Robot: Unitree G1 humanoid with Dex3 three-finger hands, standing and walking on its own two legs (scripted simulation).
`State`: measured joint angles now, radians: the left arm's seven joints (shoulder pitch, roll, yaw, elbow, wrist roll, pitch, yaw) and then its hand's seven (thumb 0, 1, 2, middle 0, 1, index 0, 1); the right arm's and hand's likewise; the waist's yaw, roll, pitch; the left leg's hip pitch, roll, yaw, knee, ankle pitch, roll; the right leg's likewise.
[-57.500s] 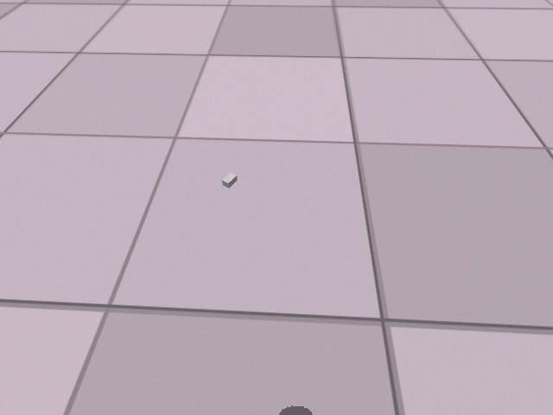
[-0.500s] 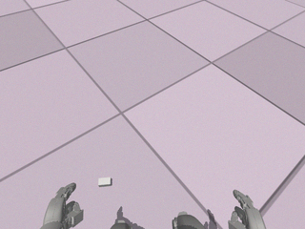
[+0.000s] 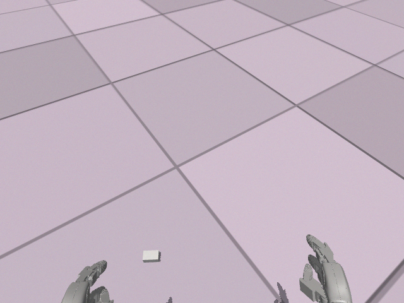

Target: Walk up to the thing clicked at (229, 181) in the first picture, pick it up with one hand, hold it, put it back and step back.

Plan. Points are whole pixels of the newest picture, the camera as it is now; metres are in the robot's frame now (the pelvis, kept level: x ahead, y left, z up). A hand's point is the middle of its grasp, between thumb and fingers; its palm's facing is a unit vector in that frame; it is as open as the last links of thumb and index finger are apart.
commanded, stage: home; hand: left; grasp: from above
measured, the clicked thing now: (151, 256) +0.46 +0.22 -0.70
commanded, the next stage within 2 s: stand in 1.68 s
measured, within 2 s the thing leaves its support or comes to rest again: neither
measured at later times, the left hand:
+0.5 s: hand (112, 302) +0.17 +0.18 -0.05, palm faces +0.04 -0.98 -0.20, open 7.4 cm
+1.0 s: hand (114, 297) +0.17 +0.17 -0.05, palm faces +0.04 -0.98 -0.20, open 7.4 cm
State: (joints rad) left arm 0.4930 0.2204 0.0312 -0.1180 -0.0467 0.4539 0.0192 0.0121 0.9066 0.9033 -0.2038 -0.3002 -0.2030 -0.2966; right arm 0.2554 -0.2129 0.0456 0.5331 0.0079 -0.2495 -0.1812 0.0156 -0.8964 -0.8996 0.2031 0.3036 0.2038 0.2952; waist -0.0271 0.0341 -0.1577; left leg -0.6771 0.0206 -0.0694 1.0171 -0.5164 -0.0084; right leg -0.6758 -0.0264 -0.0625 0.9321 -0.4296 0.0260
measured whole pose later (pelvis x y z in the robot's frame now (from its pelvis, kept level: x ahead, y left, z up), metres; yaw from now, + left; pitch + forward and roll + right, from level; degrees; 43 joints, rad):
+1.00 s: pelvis +0.01 +0.00 +0.00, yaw +0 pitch +11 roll -3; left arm 0.49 0.22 0.03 -0.12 -0.05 0.45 0.02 0.01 0.91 0.90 -0.20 -0.30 -0.20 -0.30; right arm 0.28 -0.21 0.04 0.55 0.01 -0.24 -0.18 0.02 -0.90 -0.90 0.20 0.30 0.20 0.30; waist -0.03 0.04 -0.16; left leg -0.67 0.03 -0.07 1.01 -0.53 -0.01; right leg -0.67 -0.02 -0.06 0.94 -0.45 0.02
